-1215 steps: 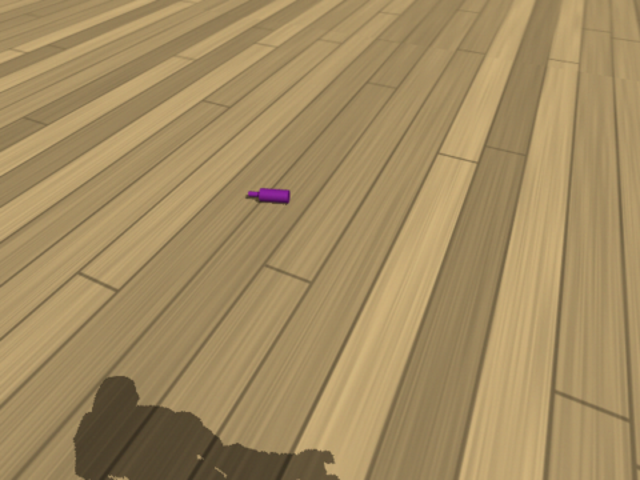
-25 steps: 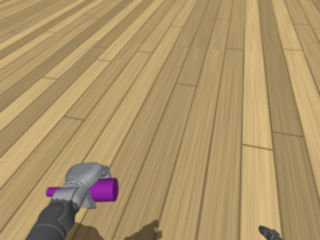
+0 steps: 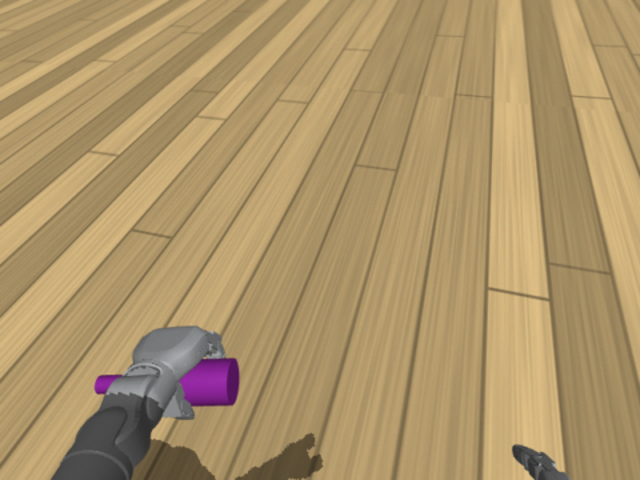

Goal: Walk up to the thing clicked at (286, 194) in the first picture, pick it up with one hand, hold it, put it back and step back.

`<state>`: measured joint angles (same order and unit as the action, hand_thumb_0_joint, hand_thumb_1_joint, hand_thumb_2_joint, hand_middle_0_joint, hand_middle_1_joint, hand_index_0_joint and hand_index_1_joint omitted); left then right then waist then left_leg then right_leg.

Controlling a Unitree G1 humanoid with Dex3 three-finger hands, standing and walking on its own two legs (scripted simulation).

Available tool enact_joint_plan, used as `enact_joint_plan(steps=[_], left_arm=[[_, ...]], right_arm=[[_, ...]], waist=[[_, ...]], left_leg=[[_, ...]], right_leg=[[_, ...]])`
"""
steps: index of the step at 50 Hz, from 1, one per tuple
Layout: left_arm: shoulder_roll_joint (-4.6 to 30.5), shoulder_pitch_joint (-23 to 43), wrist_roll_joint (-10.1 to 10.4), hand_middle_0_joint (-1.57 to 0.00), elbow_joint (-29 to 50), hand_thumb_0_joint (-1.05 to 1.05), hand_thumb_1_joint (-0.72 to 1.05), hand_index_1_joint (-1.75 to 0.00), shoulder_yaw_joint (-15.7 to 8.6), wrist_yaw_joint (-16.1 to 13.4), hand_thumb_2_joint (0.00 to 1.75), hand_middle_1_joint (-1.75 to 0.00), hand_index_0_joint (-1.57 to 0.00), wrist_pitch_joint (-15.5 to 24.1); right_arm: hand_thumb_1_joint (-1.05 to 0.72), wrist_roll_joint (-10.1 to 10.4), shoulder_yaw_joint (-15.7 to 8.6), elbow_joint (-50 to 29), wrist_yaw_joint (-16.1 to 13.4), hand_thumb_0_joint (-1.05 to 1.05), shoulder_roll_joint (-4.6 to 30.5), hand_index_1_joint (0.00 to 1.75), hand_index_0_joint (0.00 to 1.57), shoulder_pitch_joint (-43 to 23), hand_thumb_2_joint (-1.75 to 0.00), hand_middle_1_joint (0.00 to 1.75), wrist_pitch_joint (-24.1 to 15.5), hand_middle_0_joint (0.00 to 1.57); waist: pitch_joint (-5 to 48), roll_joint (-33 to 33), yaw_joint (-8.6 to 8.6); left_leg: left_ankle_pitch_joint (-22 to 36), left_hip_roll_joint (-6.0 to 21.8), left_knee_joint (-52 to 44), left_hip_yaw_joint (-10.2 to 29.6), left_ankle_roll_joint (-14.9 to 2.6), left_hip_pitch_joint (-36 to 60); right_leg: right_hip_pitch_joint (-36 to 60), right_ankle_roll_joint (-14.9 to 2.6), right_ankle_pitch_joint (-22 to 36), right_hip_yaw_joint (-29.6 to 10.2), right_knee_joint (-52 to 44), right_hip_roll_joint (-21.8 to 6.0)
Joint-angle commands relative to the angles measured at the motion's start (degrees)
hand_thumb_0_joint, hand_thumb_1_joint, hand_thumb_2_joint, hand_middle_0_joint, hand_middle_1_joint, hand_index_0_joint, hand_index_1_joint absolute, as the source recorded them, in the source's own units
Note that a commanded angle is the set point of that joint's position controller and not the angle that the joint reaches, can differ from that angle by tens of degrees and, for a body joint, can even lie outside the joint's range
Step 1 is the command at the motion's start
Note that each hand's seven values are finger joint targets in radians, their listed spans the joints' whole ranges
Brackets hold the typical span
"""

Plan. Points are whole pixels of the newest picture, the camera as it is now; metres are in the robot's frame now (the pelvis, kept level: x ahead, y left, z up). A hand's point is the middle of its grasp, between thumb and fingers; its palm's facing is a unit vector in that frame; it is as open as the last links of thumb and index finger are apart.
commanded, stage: hold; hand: left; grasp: from above
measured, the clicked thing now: (166, 382) +0.30 +0.25 -0.06
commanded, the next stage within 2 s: crouch in 0.24 s
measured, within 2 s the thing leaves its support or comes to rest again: neither
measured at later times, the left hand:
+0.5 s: hand (184, 381) +0.29 +0.22 -0.05, palm faces -0.48 -0.07 -0.88, open 9.2 cm
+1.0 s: hand (217, 407) +0.33 +0.23 -0.25, palm faces -0.43 +0.04 -0.90, open 9.2 cm
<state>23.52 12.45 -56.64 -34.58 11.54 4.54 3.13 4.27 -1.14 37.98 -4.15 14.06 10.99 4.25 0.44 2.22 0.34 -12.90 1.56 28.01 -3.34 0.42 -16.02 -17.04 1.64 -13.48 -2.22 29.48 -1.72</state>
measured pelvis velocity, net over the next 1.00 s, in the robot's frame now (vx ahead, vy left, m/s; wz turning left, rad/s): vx -0.03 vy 0.00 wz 0.02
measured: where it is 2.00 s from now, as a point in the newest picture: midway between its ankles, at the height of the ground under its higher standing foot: outside the picture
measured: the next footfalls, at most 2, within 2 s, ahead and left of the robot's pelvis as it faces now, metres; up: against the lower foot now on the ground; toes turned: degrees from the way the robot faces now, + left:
none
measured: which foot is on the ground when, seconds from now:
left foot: down 0.00-1.00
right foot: down 0.00-1.00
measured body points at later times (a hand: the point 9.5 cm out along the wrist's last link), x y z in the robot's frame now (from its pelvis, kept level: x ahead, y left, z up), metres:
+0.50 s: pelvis +0.01 +0.00 +0.00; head +0.03 -0.02 +0.45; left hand +0.31 +0.22 +0.00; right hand +0.15 -0.25 -0.12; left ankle +0.02 +0.13 -0.74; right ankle +0.02 -0.14 -0.74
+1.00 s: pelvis -0.03 +0.00 -0.13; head +0.09 +0.02 +0.30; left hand +0.35 +0.23 -0.20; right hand +0.04 -0.29 -0.25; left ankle +0.02 +0.13 -0.74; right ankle +0.02 -0.14 -0.74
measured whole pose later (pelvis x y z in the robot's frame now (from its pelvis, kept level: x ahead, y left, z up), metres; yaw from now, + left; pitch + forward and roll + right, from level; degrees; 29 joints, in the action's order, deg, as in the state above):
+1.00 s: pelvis -0.03 +0.00 -0.13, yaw +1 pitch +24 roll -2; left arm 22.7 31.8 -69.1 -65.8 6.3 -21.2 6.0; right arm -1.6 -4.8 41.8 -1.1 15.7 14.1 2.4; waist 10.1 0.7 -5.8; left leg -29.9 2.4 76.2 0.4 0.2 -70.9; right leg -69.4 2.2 -29.7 -0.5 74.7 -1.1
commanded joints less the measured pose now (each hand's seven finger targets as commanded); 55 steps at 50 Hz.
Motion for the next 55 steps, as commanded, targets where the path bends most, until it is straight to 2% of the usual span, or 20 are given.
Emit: enact_joint_plan(steps=[1, 2, 6, 12, 15, 17, 18, 21, 25, 33, 37, 39, 42, 44, 45, 48, 50, 51, 54, 55], left_arm=[[13.38, 21.65, -0.06, -1.03, 13.54, 0.0, 0.66, -0.62, -7.85, -3.86, 0.79, -0.63, -1.04, 0.56], [12.6, 22.16, -0.32, -1.03, 13.75, 0.0, 0.67, -0.64, -6.96, -4.04, 0.79, -0.65, -1.04, 0.46], [12.4, 20.68, -0.58, -1.06, 10.68, 0.0, 0.7, -0.64, -7.11, -5.16, 0.81, -0.65, -1.07, -0.35], [12.45, 19.28, -0.62, -1.06, 12.44, 0.0, 0.68, -0.66, -6.94, -4.14, 0.84, -0.66, -1.05, -0.55], [11.26, 19.77, -0.66, -1.04, 12.14, 0.0, 0.67, -0.65, -6.0, -3.94, 0.82, -0.65, -1.04, -0.45], [12.18, 18.23, -0.52, -1.04, 11.0, 0.0, 0.73, -0.66, -7.05, -4.05, 0.72, -0.71, -1.08, -0.31], [12.11, 19.2, -0.32, -0.96, 12.24, 0.0, 0.65, -0.67, -6.77, -4.04, 0.69, -0.71, -1.0, 0.04], [10.69, 16.5, -0.77, -0.97, 9.5, 0.0, 0.63, -0.67, -6.28, -4.75, 0.75, -0.69, -0.99, 0.56], [10.92, 16.66, -2.09, -1.01, 5.41, 0.0, 0.65, -0.67, -7.4, -7.85, 0.79, -0.68, -1.02, 2.23], [9.7, 23.92, -7.85, -1.04, -5.55, 0.0, 0.69, -0.71, -6.92, -17.94, 0.83, -0.71, -1.05, 3.35], [7.97, 28.4, -10.19, -1.06, -12.83, 0.0, 0.7, -0.69, -5.96, -22.26, 0.82, -0.69, -1.06, 3.74], [7.18, 28.76, -11.02, -1.04, -15.84, 0.0, 0.71, -0.68, -6.18, -24.47, 0.77, -0.7, -1.06, 3.54], [9.98, 34.67, -12.42, -1.02, -18.47, 0.0, 0.67, -0.69, -7.63, -27.14, 0.8, -0.71, -1.04, 3.12], [10.14, 37.97, -12.17, -1.04, -18.44, 0.0, 0.71, -0.69, -7.77, -28.18, 0.78, -0.71, -1.06, 2.87], [10.59, 38.95, -12.41, -1.05, -20.33, 0.0, 0.69, -0.68, -8.01, -28.7, 0.81, -0.69, -1.05, 2.72], [12.55, 40.43, -12.26, -1.04, -21.67, 0.0, 0.69, -0.67, -9.47, -29.66, 0.8, -0.68, -1.05, 2.08], [12.51, 42.92, -11.83, -1.03, -21.56, 0.0, 0.68, -0.68, -9.37, -29.62, 0.81, -0.69, -1.04, 1.66], [14.27, 41.25, -11.81, -1.04, -23.45, 0.0, 0.68, -0.67, -10.69, -29.53, 0.8, -0.68, -1.05, 1.2], [15.33, 44.63, -11.98, -1.05, -24.86, 0.0, 0.68, -0.68, -10.96, -28.81, 0.85, -0.68, -1.05, 0.97], [15.52, 43.11, -12.15, -1.05, -27.79, 0.0, 0.67, -0.67, -11.34, -28.54, 0.84, -0.67, -1.05, 0.78]], right_arm=[[-0.9, -0.39, -2.63, -7.42, -0.7, 0.0, 7.36, 0.3, 0.2, -4.93, -0.9, 0.3, -2.32, 0.2], [-0.9, -0.36, -2.63, -7.43, -0.67, 0.0, 7.31, 0.3, 0.2, -5.02, -0.9, 0.3, -2.37, 0.2], [-0.9, -0.42, -2.82, -6.78, -0.55, 0.0, 7.53, 0.3, 0.2, -4.5, -0.9, 0.3, -2.27, 0.2], [-0.9, -0.37, -3.27, -7.01, -0.3, 0.0, 7.53, 0.3, 0.2, -4.61, -0.9, 0.3, -2.04, 0.2], [-0.9, -0.21, -3.31, -7.09, -0.39, 0.0, 7.47, 0.3, 0.2, -4.55, -0.9, 0.3, -1.84, 0.2], [-0.92, -0.2, -3.27, -7.08, -0.41, 0.0, 7.56, 0.3, 0.2, -4.33, -0.91, 0.3, -1.73, 0.2], [-0.88, -0.24, -3.36, -7.14, -0.37, 0.0, 7.67, 0.3, 0.2, -4.18, -0.9, 0.3, -1.72, 0.2], [-0.89, -0.27, -3.37, -7.19, -0.3, 0.0, 7.57, 0.3, 0.2, -4.1, -0.9, 0.3, -1.43, 0.2], [-0.89, -0.84, -3.35, -6.55, -0.04, 0.0, 7.5, 0.3, 0.2, -3.56, -0.9, 0.3, -0.88, 0.2], [-0.9, -3.06, -5.28, -2.69, 1.77, 0.0, 8.73, 0.3, 0.2, 1.55, -0.9, 0.3, -0.04, 0.2], [-0.9, -4.16, -6.16, -2.18, 2.75, 0.0, 9.21, 0.3, 0.2, 4.08, -0.9, 0.3, -0.46, 0.2], [-0.9, -4.58, -6.47, -2.24, 3.09, 0.0, 9.55, 0.3, 0.2, 4.66, -0.9, 0.3, -0.85, 0.2], [-0.9, -5.24, -6.56, -1.5, 3.03, 0.0, 10.0, 0.3, 0.2, 5.54, -0.9, 0.3, -1.74, 0.2], [-0.9, -5.77, -6.5, -0.85, 2.74, 0.0, 9.89, 0.3, 0.2, 6.18, -0.9, 0.3, -2.56, 0.2], [-0.9, -5.89, -6.84, -0.69, 2.47, 0.0, 10.3, 0.3, 0.2, 6.35, -0.9, 0.3, -2.89, 0.2], [-0.89, -6.44, -6.68, 0.07, 2.04, 0.0, 10.53, 0.3, 0.2, 7.04, -0.9, 0.3, -3.88, 0.2], [-0.89, -6.75, -6.83, 0.39, 1.88, 0.0, 10.81, 0.3, 0.2, 7.55, -0.9, 0.3, -4.49, 0.2], [-0.89, -6.83, -7.07, 0.4, 1.85, 0.0, 11.4, 0.3, 0.2, 7.74, -0.9, 0.3, -4.56, 0.2], [-0.89, -7.39, -6.69, 0.92, 1.91, 0.0, 11.09, 0.3, 0.2, 7.72, -0.9, 0.3, -5.18, 0.2], [-0.9, -7.53, -6.54, 1.07, 2.04, 0.0, 11.02, 0.3, 0.2, 7.75, -0.9, 0.3, -5.41, 0.2]], waist=[[15.28, 0.58, 0.02], [15.43, 0.53, -0.23], [14.48, -0.49, -0.07], [15.53, -0.34, 0.52], [14.93, -0.98, -0.16], [14.19, -1.06, 0.14], [14.67, -0.7, 0.03], [12.94, -1.82, -0.22], [11.31, -2.69, -0.96], [19.05, -1.96, -3.12], [21.06, -1.2, -4.71], [22.91, -1.07, -4.48], [26.78, 1.31, -4.78], [31.88, 3.69, -5.17], [32.68, 3.0, -6.19], [36.44, 3.49, -6.12], [39.52, 4.92, -6.93], [40.1, 4.33, -6.33], [39.77, 4.96, -7.5], [39.06, 3.67, -7.43]], left_leg=[[7.74, -2.47, -3.05, 0.64, -1.12, 8.37], [8.48, -2.33, -3.01, 0.62, -1.08, 8.76], [9.04, -2.1, -3.09, 0.87, -1.04, 7.82], [10.68, -2.23, -2.84, 0.89, -1.02, 8.36], [10.89, -2.23, -2.77, 0.77, -1.11, 8.58], [11.29, -2.27, -2.79, 0.81, -1.18, 8.09], [11.44, -2.2, -2.69, 0.89, -1.11, 8.23], [10.91, -2.33, -2.41, 0.94, -1.16, 7.42], [8.64, -2.7, -0.87, 1.02, -1.14, 4.81], [11.32, -2.71, 13.0, 1.34, -0.66, -4.7], [6.47, -2.31, 22.17, 1.76, -0.51, -14.15], [3.74, -2.16, 26.39, 1.98, -0.67, -19.5], [0.09, -1.94, 31.93, 2.54, -0.68, -26.2], [-0.36, -1.7, 36.37, 2.79, -0.94, -29.08], [-2.12, -1.64, 38.25, 3.04, -1.08, -31.76], [-4.89, -1.63, 43.89, 3.13, -1.4, -39.08], [-5.79, -1.09, 46.4, 4.21, -1.19, -40.53], [-6.4, -0.95, 46.99, 4.78, -0.97, -41.14], [-11.72, -1.0, 50.07, 5.35, -0.83, -47.81], [-13.51, -1.09, 51.49, 5.19, -1.04, -50.06]], right_leg=[[2.43, -2.04, 6.22, 1.43, -5.08, 2.9], [2.25, -2.08, 6.96, 1.54, -4.8, 2.99], [2.69, -2.09, 7.4, 1.97, -4.82, 3.15], [3.71, -2.06, 8.82, 1.95, -4.81, 2.99], [3.03, -2.02, 9.44, 1.87, -4.77, 3.03], [3.48, -2.05, 9.81, 2.04, -4.76, 3.01], [3.21, -2.09, 9.85, 2.05, -4.61, 3.07], [2.33, -2.04, 9.34, 2.09, -4.69, 2.92], [-0.31, -1.88, 7.43, 1.87, -3.67, 2.48], [-11.14, -1.74, 10.89, 1.99, 8.45, 2.36], [-22.47, -2.37, 5.82, 2.51, 16.56, 2.5], [-27.29, -2.6, 3.04, 2.68, 20.65, 2.5], [-34.01, -2.85, -0.31, 3.07, 27.17, 2.56], [-38.59, -3.14, -1.08, 3.27, 31.64, 2.67], [-40.59, -3.29, -2.24, 3.52, 33.71, 2.83], [-45.92, -3.43, -4.47, 3.64, 39.39, 2.78], [-50.24, -3.56, -5.51, 4.16, 42.95, 2.67], [-51.58, -3.64, -6.47, 4.58, 44.4, 2.62], [-56.81, -3.7, -10.61, 4.84, 48.29, 2.63], [-58.46, -3.66, -12.16, 4.95, 49.15, 2.64]])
